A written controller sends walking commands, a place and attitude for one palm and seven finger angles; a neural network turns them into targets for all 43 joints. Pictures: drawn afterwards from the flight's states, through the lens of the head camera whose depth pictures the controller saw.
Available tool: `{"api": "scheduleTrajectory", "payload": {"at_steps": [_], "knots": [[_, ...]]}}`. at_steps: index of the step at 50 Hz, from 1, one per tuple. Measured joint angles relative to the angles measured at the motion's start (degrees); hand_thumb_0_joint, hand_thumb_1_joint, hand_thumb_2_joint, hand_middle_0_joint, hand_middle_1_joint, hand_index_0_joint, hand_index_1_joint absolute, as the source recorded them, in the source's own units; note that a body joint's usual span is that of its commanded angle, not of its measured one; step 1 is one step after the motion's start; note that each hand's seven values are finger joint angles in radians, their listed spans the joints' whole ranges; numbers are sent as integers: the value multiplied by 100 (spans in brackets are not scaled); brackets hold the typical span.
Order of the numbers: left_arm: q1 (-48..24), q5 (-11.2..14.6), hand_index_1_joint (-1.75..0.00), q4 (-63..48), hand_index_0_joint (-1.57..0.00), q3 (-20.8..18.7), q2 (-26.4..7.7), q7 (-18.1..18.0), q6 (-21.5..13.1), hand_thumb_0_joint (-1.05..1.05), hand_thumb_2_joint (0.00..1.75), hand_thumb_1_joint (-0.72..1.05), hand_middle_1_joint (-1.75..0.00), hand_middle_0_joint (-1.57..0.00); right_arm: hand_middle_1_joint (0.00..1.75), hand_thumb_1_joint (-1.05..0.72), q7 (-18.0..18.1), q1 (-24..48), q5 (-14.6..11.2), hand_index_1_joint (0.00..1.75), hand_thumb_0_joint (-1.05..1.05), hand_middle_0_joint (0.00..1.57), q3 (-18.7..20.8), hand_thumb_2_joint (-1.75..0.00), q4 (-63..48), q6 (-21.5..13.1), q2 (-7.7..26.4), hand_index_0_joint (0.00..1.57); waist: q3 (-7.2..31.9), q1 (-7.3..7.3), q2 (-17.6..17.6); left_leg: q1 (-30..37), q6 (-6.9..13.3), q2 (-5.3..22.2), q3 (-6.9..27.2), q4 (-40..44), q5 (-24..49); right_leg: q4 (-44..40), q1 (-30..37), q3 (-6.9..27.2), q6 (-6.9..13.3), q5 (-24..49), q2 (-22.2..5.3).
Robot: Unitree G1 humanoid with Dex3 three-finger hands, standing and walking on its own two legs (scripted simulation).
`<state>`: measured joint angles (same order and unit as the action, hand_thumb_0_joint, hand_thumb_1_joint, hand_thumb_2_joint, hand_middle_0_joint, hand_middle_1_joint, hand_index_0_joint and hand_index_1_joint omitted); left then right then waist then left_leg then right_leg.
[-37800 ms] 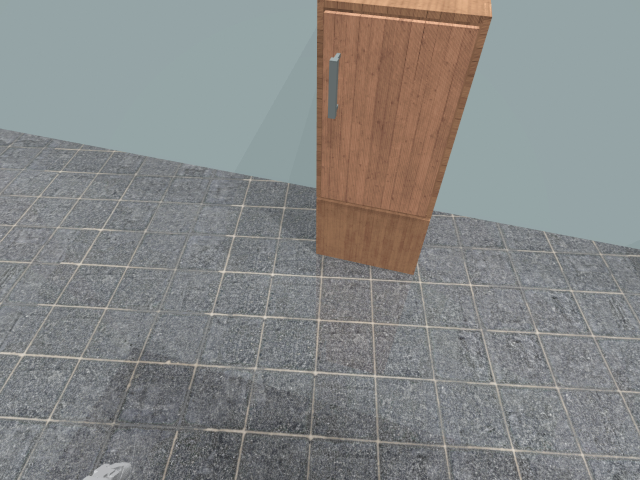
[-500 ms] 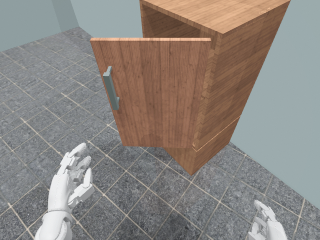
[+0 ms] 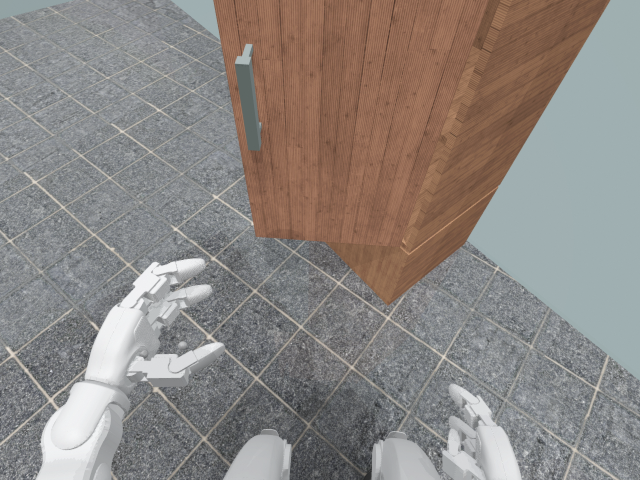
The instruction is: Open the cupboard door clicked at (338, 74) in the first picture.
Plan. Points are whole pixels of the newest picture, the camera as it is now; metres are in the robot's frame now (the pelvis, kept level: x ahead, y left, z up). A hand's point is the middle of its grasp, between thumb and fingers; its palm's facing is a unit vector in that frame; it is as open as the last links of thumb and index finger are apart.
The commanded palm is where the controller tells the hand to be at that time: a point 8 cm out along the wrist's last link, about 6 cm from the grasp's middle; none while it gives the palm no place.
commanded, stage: raise the hand with hooked fingers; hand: left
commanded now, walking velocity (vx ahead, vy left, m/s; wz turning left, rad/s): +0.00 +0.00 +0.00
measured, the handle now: (251, 100) +0.65 +0.15 +0.08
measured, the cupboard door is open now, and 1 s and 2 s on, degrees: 47 47 47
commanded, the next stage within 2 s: move the hooked fingers beside the handle in 1.34 s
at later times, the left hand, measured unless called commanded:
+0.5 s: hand (120, 297) +0.29 +0.24 +0.08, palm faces +0.04 -1.00 -0.07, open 13.4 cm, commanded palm +0.27 +0.29 +0.08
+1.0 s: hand (124, 257) +0.33 +0.25 +0.09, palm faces -0.02 -1.00 -0.04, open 14.0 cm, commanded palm +0.31 +0.30 +0.09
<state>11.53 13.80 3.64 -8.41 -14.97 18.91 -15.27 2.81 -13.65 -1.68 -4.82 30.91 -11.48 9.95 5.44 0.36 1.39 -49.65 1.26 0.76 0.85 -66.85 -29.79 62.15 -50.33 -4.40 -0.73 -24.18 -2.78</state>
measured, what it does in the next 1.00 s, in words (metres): stands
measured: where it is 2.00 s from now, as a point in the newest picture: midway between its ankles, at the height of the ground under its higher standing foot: outside the picture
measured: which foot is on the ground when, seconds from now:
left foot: down 0.00-1.00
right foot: down 0.00-1.00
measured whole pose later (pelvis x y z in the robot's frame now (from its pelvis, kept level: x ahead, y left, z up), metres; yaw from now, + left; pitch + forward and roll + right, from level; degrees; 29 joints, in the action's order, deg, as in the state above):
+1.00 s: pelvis +0.04 -0.02 +0.03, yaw +0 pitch +13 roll -2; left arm -1.4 20.7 24.0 -25.8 -24.0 31.4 -14.6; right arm 3.9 -16.9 -2.0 -1.6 31.3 -10.7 16.8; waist 5.7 1.1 1.6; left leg -40.5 -0.5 2.1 1.0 -55.4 -28.2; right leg 52.3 -42.1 -4.7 0.7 -23.4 -1.0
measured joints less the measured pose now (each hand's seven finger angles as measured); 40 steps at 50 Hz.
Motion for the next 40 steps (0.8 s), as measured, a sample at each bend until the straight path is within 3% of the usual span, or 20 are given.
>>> {"api": "scheduleTrajectory", "payload": {"at_steps": [2, 4, 9, 13, 18, 26, 34, 40], "knots": [[163, 85, -77, -51, -26, -123, 23, -127, 309, 1, 58, 17, -77, -25, 30, -90, 20, -168, 3, 30, 1, 21, 28, -90, -36, 43, -8, 20, 11, 61, -13, 156, 25, -1, -88, 213, 66, -190, 117, 82, -14, 79, 8], [403, 142, -80, -185, -26, -265, 56, -343, 315, 1, 56, 13, -80, -26, 30, -90, 23, -330, 27, 30, 1, 21, 96, -90, -64, 35, 33, 20, 43, 80, -38, 286, 43, -6, -144, 387, 114, -348, 224, 132, -23, 131, 10], [585, 74, -87, -252, -27, -549, -11, -648, -403, 0, 51, 1, -87, -27, 30, -90, 13, -487, 96, 30, 1, 21, 265, -90, -7, -84, 328, 20, 103, 14, -85, 272, 72, -48, -96, 404, 95, -379, 249, 87, -13, 83, -27], [297, 84, -93, 29, -27, -576, -134, -327, -602, 0, 47, -8, -93, -27, 30, -90, 48, -321, 56, 30, 1, 21, 345, -90, 73, -136, 587, 20, 74, -24, -60, 136, 71, -67, -14, 229, 5, -250, 167, 13, -51, -4, -49], [35, 192, -101, 286, -28, -599, -277, 153, -200, 0, 42, -20, -101, -28, 30, -91, 154, -90, -18, 30, 1, 21, 377, -90, 10, -178, 616, 20, 29, 9, -89, 278, 44, -25, 0, 338, -11, -376, 308, -1, -60, 3, -2], [-215, 447, -112, 420, -30, -1111, -439, 157, -203, -1, 34, -38, -112, -30, 30, -91, 95, -70, 11, 30, 1, 21, 297, -90, -162, -171, 476, 20, 94, -28, -84, 621, -40, 25, 58, 685, 27, -695, 650, -65, -1, 9, 57], [-713, 497, -118, 1214, -30, -1331, -638, 780, 82, -1, 31, -47, -118, -30, 30, -91, 113, -49, 9, 30, 1, 21, 202, -90, -55, -49, 527, 20, 44, -74, 11, 672, -97, 59, 95, 789, 32, -751, 683, -102, 59, -21, 93], [-1049, 640, -119, 1478, -30, -1631, -752, 938, -129, -1, 30, -49, -119, -30, 30, -91, 145, -137, 17, 30, 1, 21, 226, -90, 70, -25, 549, 20, 1, -40, -15, 780, -153, 106, 94, 889, 47, -810, 760, -102, 110, -21, 141]]}}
